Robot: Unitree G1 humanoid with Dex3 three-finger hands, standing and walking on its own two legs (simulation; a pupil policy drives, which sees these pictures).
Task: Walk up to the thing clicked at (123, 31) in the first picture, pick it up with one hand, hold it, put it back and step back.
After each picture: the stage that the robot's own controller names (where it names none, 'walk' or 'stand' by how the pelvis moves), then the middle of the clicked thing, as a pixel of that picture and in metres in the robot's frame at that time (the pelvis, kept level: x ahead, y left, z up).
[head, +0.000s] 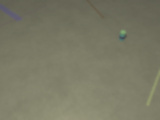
stand; (122, 35) +1.53 -0.45 -0.72
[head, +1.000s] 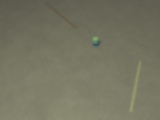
walk; (95, 42) +1.46 +0.01 -0.69
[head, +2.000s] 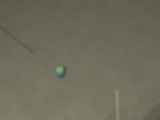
walk; (60, 73) +0.91 +0.30 -0.71
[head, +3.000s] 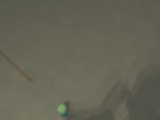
walk; (63, 111) +0.55 +0.29 -0.71
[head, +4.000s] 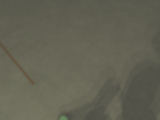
stand; out of the picture +0.45 +0.21 -0.70
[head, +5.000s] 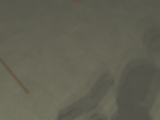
stand; out of the picture +0.40 +0.22 -0.72
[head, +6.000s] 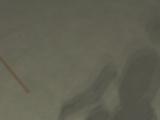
stand; out of the picture +0.36 +0.23 -0.71
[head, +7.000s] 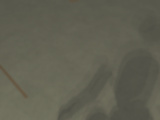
stand; out of the picture +0.35 +0.22 -0.73
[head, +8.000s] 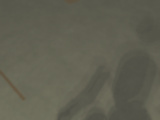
stand; out of the picture +0.34 +0.23 -0.73
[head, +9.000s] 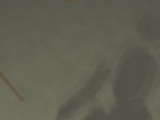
stand; out of the picture +0.33 +0.24 -0.73
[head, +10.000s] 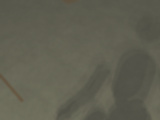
stand; out of the picture +0.33 +0.24 -0.73
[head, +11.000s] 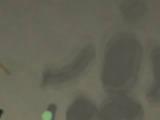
go down; (48, 117) +0.36 +0.24 -0.64
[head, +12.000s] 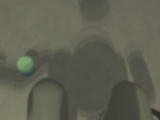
go down; (27, 67) +0.41 +0.27 -0.30
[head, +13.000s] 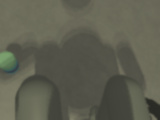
close in; (8, 63) +0.40 +0.29 -0.28
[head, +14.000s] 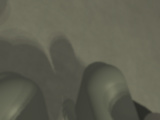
close in; out of the picture +0.38 +0.31 -0.21
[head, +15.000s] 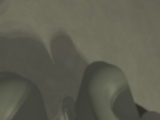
close; out of the picture +0.37 +0.32 -0.22
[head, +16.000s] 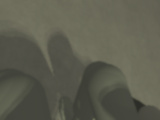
lift; out of the picture +0.35 +0.31 -0.22
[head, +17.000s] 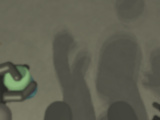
lift; (22, 83) +0.32 +0.22 -0.01
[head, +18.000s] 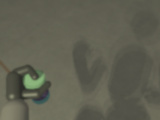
hold; (37, 87) +0.33 +0.19 +0.01
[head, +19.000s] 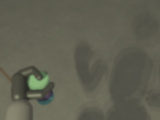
hold; (41, 88) +0.34 +0.17 +0.00
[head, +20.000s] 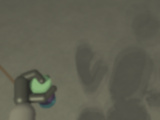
hold; (44, 92) +0.33 +0.17 -0.01
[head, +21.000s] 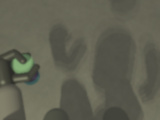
crouch; (27, 70) +0.40 +0.21 -0.07
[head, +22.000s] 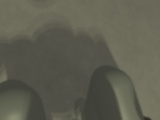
lower; out of the picture +0.40 +0.31 -0.20
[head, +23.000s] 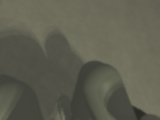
lower; out of the picture +0.38 +0.34 -0.22
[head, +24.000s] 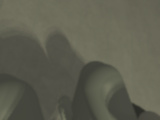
lower; out of the picture +0.38 +0.34 -0.22
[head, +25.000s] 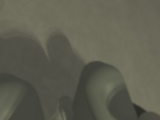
lower; out of the picture +0.38 +0.34 -0.22
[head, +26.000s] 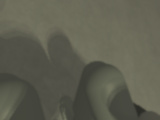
loosen; out of the picture +0.38 +0.34 -0.22
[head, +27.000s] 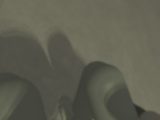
withdraw; out of the picture +0.37 +0.31 -0.22
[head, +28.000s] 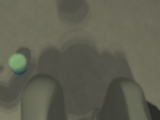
walk; (18, 65) +0.40 +0.28 -0.29
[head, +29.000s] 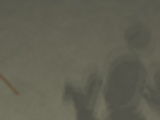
stand; out of the picture +0.34 +0.21 -0.65
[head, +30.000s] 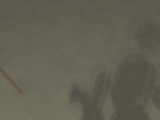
stand; out of the picture +0.36 +0.23 -0.66
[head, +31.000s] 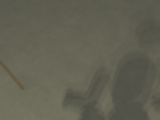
stand; out of the picture +0.36 +0.22 -0.68
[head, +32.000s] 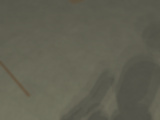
walk; out of the picture +0.37 +0.22 -0.72
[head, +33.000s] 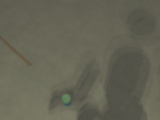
walk; (66, 100) +0.51 +0.18 -0.71
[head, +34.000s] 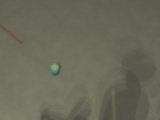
walk; (55, 70) +0.81 +0.23 -0.71
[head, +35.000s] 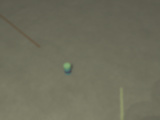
stand; (67, 69) +0.97 +0.22 -0.71
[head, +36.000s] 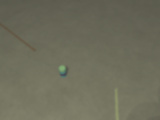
stand; (62, 71) +0.98 +0.26 -0.72
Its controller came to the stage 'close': yes
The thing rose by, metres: 0.71
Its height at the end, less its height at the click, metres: +0.00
